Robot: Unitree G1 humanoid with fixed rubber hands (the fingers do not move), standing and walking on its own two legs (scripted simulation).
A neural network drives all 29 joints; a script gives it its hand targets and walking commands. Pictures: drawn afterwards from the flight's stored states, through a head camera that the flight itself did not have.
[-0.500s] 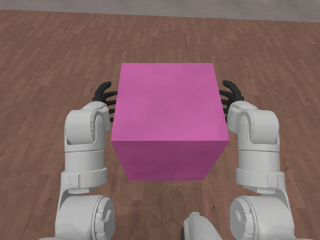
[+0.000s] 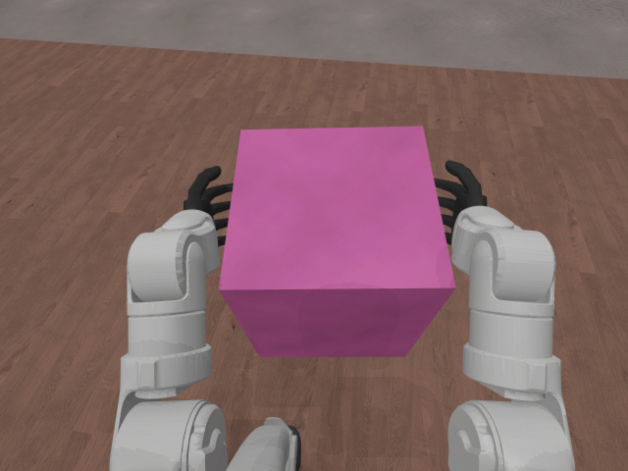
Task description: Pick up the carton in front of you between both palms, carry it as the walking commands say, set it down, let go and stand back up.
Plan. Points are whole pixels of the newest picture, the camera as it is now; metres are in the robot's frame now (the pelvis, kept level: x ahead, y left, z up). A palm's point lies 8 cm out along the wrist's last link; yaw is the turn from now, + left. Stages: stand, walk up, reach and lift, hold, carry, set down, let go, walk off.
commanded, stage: carry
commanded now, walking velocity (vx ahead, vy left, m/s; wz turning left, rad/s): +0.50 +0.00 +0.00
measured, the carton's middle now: (331, 255) +0.38 +0.02 +0.03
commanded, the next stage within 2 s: none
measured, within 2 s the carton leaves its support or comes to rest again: neither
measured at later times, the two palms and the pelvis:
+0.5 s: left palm (273, 80) +0.70 +0.14 +0.06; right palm (455, 83) +0.68 -0.16 +0.07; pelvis +0.33 +0.01 -0.04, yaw -1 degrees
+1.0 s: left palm (287, 8) +0.99 +0.15 +0.04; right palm (424, 5) +1.01 -0.15 +0.03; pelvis +0.64 -0.02 -0.08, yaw +0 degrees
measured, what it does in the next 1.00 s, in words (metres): goes down: left foot 0.04 m lower, then right foot 0.04 m lower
